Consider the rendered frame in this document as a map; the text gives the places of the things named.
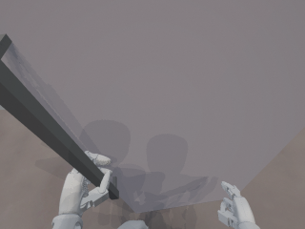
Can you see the fridge door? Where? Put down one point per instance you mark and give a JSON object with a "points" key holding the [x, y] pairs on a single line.
{"points": [[180, 95]]}

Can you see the left robot hand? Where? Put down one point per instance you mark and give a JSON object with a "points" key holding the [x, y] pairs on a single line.
{"points": [[75, 187]]}

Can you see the left robot forearm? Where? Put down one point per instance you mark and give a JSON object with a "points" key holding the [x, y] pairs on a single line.
{"points": [[67, 221]]}

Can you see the right robot hand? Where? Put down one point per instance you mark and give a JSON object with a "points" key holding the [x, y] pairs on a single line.
{"points": [[240, 210]]}

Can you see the handle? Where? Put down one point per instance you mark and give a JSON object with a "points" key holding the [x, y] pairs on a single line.
{"points": [[19, 102]]}

